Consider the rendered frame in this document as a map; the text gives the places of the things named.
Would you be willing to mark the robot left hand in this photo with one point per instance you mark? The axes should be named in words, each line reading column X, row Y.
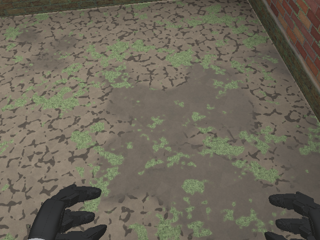
column 52, row 220

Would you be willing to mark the robot right hand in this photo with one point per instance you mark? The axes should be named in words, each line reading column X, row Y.
column 308, row 228

